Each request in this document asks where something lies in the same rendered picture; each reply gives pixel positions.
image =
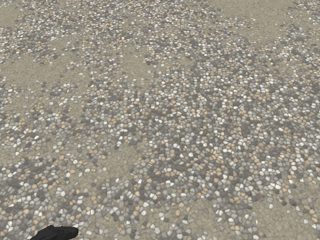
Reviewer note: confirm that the robot left hand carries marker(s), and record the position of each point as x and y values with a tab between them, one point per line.
56	233

